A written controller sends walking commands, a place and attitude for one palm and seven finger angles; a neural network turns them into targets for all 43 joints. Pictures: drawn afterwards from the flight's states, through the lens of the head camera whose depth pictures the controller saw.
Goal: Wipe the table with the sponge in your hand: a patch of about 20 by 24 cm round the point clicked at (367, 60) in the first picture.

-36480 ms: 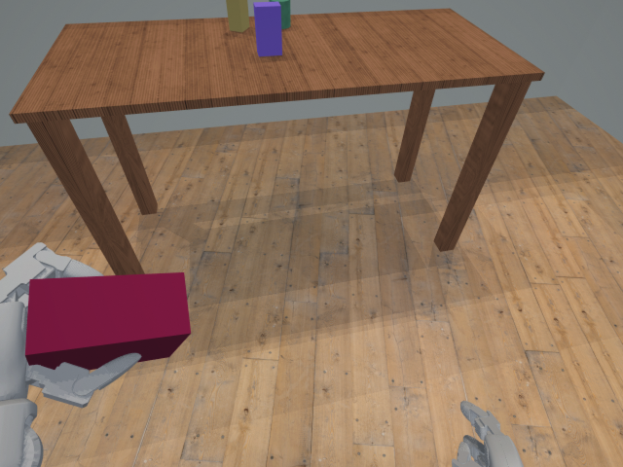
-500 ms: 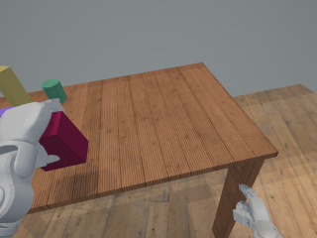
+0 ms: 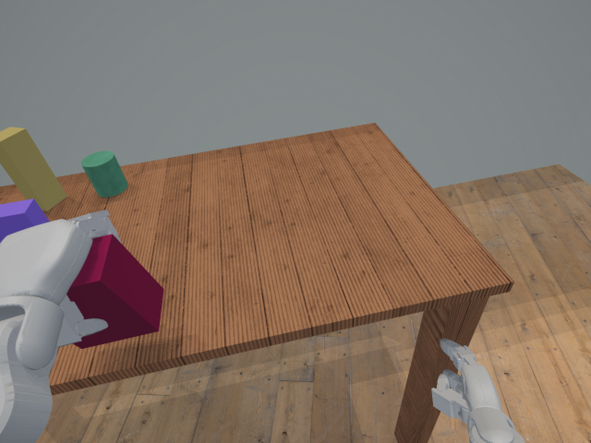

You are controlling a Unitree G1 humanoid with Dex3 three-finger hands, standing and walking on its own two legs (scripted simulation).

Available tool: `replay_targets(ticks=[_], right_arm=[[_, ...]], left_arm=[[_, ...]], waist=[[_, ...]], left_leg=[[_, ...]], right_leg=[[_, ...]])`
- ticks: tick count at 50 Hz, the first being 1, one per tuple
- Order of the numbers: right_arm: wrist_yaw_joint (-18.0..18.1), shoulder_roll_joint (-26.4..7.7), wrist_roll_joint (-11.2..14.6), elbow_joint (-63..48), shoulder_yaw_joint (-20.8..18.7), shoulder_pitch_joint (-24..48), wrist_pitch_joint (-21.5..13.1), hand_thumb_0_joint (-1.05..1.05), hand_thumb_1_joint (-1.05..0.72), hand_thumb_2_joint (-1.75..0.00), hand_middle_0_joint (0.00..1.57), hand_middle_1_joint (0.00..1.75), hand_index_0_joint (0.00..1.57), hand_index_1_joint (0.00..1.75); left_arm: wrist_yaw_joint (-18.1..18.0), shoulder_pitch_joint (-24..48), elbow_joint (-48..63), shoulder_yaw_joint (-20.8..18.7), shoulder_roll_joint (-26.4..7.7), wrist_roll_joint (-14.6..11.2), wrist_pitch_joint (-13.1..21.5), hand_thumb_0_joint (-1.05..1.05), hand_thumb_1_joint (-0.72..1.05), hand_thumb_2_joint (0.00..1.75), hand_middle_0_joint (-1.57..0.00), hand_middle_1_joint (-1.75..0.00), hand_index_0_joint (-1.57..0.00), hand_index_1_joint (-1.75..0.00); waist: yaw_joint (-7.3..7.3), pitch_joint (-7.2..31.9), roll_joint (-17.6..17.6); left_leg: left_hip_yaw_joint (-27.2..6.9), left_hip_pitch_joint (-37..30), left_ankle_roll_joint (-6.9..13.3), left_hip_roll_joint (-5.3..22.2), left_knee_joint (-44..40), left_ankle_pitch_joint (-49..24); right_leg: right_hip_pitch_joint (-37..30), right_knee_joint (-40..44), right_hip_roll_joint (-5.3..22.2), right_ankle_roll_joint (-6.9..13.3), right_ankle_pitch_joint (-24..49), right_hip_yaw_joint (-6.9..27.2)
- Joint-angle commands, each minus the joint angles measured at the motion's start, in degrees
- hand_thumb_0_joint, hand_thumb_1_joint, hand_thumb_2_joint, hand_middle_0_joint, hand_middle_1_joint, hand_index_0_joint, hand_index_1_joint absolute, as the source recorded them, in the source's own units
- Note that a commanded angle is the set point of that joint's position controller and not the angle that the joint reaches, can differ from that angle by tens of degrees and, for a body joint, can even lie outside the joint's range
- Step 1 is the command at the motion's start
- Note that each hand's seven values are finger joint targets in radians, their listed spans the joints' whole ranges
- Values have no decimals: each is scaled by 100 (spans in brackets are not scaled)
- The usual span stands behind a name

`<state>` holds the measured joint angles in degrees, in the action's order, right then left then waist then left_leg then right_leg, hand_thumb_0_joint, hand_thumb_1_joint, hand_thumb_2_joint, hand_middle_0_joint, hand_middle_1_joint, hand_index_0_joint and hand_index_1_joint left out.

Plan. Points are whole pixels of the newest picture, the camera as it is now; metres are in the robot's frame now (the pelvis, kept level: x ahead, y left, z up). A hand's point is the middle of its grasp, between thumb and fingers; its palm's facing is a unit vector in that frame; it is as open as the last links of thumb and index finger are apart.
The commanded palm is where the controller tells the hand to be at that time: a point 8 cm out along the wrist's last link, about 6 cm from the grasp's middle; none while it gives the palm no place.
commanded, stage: bring the sponge back beside the body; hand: left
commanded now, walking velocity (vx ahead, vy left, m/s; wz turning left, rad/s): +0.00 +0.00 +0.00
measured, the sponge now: (106, 303) +0.20 +0.28 +0.14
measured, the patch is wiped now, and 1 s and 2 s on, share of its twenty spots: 1.00 1.00 1.00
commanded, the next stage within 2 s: step back with the hand held close in 0.40 s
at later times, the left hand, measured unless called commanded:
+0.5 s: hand (77, 287) +0.19 +0.28 +0.19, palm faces +0.23 -0.10 -0.97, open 10.2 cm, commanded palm +0.15 +0.28 +0.25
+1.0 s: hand (80, 255) +0.20 +0.27 +0.23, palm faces +0.48 -0.77 -0.43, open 10.2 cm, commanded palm +0.13 +0.30 +0.25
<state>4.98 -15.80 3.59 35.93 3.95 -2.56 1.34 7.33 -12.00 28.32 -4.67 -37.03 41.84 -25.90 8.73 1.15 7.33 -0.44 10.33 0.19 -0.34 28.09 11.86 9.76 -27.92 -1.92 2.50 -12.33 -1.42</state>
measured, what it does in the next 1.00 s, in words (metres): stands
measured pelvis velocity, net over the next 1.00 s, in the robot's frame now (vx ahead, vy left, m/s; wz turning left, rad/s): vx -0.02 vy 0.02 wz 0.03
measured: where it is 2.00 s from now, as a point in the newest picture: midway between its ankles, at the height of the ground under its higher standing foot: outside the picture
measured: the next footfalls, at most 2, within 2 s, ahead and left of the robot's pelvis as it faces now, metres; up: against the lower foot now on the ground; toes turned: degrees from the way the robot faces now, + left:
right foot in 1.84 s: -0.10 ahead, -0.15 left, +0.00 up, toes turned -1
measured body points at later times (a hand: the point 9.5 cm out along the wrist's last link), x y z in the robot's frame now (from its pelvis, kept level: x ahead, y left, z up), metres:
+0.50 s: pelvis -0.01 +0.00 +0.00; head -0.05 -0.05 +0.44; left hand +0.17 +0.28 +0.24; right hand +0.26 -0.19 -0.05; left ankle +0.04 +0.12 -0.74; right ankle +0.04 -0.09 -0.74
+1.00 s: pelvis -0.02 +0.02 -0.01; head -0.01 +0.03 +0.44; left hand +0.17 +0.31 +0.25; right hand +0.10 -0.23 -0.11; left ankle +0.01 +0.12 -0.74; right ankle +0.04 -0.09 -0.74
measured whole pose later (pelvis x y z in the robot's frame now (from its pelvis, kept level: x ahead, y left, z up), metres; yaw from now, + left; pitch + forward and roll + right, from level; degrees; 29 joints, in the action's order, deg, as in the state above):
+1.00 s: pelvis -0.02 +0.02 -0.01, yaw +2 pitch +2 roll -1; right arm 3.5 -13.7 1.3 35.0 0.9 -17.2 -2.1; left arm -8.5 -21.9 37.0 -29.4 -27.6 -4.1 7.0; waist -2.3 1.2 0.2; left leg -1.8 23.7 1.5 -1.4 37.3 16.1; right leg 23.8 -33.1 -0.9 0.9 -11.8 -2.9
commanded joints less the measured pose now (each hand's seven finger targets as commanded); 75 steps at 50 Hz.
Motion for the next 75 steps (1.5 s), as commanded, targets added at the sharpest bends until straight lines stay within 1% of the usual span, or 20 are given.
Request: replay_targets(ticks=[1, 9, 25, 26, 27, 28, 29, 31, 33, 36, 41, 50, 55, 61, 63, 67, 69, 71, 73, 75], right_arm=[[35, -453, 3, -1264, -178, 1717, -443, 0, -90, -90, 20, 30, 20, 30], [88, -480, -35, -1145, -185, 1548, -370, 0, -90, -90, 20, 30, 20, 30], [66, -468, -28, -1177, -183, 1566, -396, 0, -90, -90, 20, 30, 20, 30], [118, -472, 26, -1062, -147, 1564, -435, 0, -90, -90, 20, 30, 20, 30], [26, -304, -24, -2021, -155, 289, -396, 0, -90, -90, 20, 30, 20, 30], [38, -245, -143, -1518, -29, -79, -423, 0, -90, -90, 20, 30, 20, 30], [49, -273, -154, -1476, -135, -368, -403, 0, -90, -90, 20, 30, 20, 30], [45, -326, -209, -1444, -102, -330, -445, 0, -90, -90, 20, 30, 20, 30], [62, -516, -291, -1445, -213, -394, -469, 0, -90, -90, 20, 30, 20, 30], [24, -534, -309, -1484, -344, -474, -499, 0, -90, -90, 20, 30, 20, 30], [-44, -486, -250, -1301, -485, -545, -601, 0, -90, -90, 20, 30, 20, 30], [-86, -504, -236, -1198, -573, -566, -775, 0, -90, -90, 20, 30, 20, 30], [-73, -456, -260, -1116, -574, -657, -819, 0, -90, -90, 20, 30, 20, 30], [-17, -565, -223, -1204, -613, -651, -864, 0, -90, -90, 20, 30, 20, 30], [-34, -533, -216, -1221, -589, -645, -869, 0, -90, -90, 20, 30, 20, 30], [-65, -494, -211, -1237, -523, -568, -811, 0, -90, -90, 20, 30, 20, 30], [-101, -478, -216, -1188, -508, -522, -785, 0, -90, -90, 20, 30, 20, 30], [-157, -381, -222, -1054, -488, -469, -776, 0, -90, -90, 20, 30, 20, 30], [-211, -239, -227, -1088, -459, -414, -729, 0, -90, -90, 20, 30, 20, 30], [-212, -304, -255, -1144, -510, -408, -711, 0, -90, -90, 20, 30, 20, 30]], left_arm=[[-306, 1140, 1422, -1147, -1519, 220, 139, 0, 10, 130, -120, -160, -120, -160], [-347, 1285, 755, -979, -1335, 212, 116, 0, 10, 130, -120, -160, -120, -160], [-336, 1268, 1019, -1067, -1425, 218, 172, 0, 10, 130, -120, -160, -120, -160], [-316, 1461, -23, -501, -829, 335, 46, 0, 10, 130, -120, -160, -120, -160], [-794, 2373, 1073, -1911, -40, -4308, 1433, 0, 10, 130, -120, -160, -120, -160], [-1013, 1267, 99, -1843, -412, -4251, 1880, 0, 10, 130, -120, -160, -120, -160], [-1152, 1030, 734, -1945, -182, -4455, 2210, 0, 10, 130, -120, -160, -120, -160], [-1386, 1114, 2071, -2265, -454, -4612, 2720, 0, 10, 130, -120, -160, -120, -160], [-1548, 460, 2401, -2501, -238, -4702, 3054, 0, 10, 130, -120, -160, -120, -160], [-1675, -186, 2527, -3083, -400, -4724, 3393, 0, 10, 130, -120, -160, -120, -160], [-1669, -395, 1959, -3035, -84, -4671, 3575, 0, 10, 130, -120, -160, -120, -160], [-1707, -723, 2324, -3067, -116, -4615, 3751, 0, 10, 130, -120, -160, -120, -160], [-1796, -748, 2514, -3235, -173, -4628, 3874, 0, 10, 130, -120, -160, -120, -160], [-1802, -134, 1972, -3125, -9, -4532, 3805, 0, 10, 130, -120, -160, -120, -160], [-1761, 192, 1753, -2940, 138, -4500, 3745, 0, 10, 130, -120, -160, -120, -160], [-1689, 443, 1635, -2564, 317, -4485, 3653, 0, 10, 130, -120, -160, -120, -160], [-1707, 441, 1927, -2531, 227, -4506, 3687, 0, 10, 130, -120, -160, -120, -160], [-1742, 205, 2409, -2686, 23, -4566, 3730, 0, 10, 130, -120, -160, -120, -160], [-1743, -170, 2735, -2823, -29, -4626, 3743, 0, 10, 130, -120, -160, -120, -160], [-1762, -402, 3053, -3021, -97, -4673, 3784, 0, 10, 130, -120, -160, -120, -160]], waist=[[70, 708, -82], [61, 365, -302], [75, 549, -254], [-175, -3, -539], [-725, -638, -1853], [-725, -238, -2355], [-728, 93, -2345], [-858, 617, -908], [-832, 783, 320], [-745, 875, 733], [-809, 1085, -156], [-912, 812, -579], [-971, 825, -512], [-938, 697, 247], [-935, 527, 85], [-955, 323, -624], [-982, 354, -1005], [-1001, 827, -1101], [-1031, 1073, -1249], [-1033, 957, -721]], left_leg=[[-461, -70, 96, -37, -437, -98], [-381, 4, 97, -43, -467, 60], [-388, -41, 89, -56, -475, -31], [-338, 111, 65, -47, -552, 349], [-506, 271, 286, -34, 280, 1433], [-310, 23, 264, -105, 918, 1363], [-294, 23, 233, -102, 1466, 1162], [-282, 101, 208, 114, 1336, 872], [-806, 535, 287, 488, 265, 490], [-1261, 1259, 343, 713, -235, 56], [-1332, 963, 282, 898, -63, -1380], [-1080, 1774, 271, 672, 336, 1002], [-1031, 1737, 254, 605, 542, 1579], [-1495, 2119, 442, 986, -328, 1924], [-1577, 2391, 512, 1121, -432, 2084], [-1122, 2427, 390, 742, 299, 2409], [-835, 2028, 237, 473, 1247, 2235], [-465, 1228, 93, 285, 2244, 1526], [-437, 1016, 109, 395, 1939, 1272], [-821, 986, 275, 696, 896, 1601]], right_leg=[[-93, 758, 183, 199, -489, 1002], [69, 839, 225, 144, -635, 768], [-37, 830, 223, 145, -560, 835], [339, 968, 123, 147, -889, 854], [1744, 1656, 369, 22, -1553, 1104], [2013, 1732, 654, 172, -2108, 1128], [1980, 1665, 1002, 277, -1773, 1269], [1577, 1128, 1394, 405, -728, 1399], [917, 193, 1123, 256, 379, 854], [319, -328, 684, 27, 789, 455], [323, -426, 584, -95, 986, 298], [672, -96, 1061, 54, 605, 806], [1094, -48, 1153, 116, 32, 937], [927, -820, 514, -121, -243, 451], [833, -978, 400, -183, -522, 406], [1140, -180, 798, -39, -548, 855], [1649, 421, 1354, 210, -789, 1441], [1870, 629, 1990, 540, 36, 1675], [1648, 259, 2027, 474, 963, 1369], [1935, -365, 1567, 227, 419, 1000]])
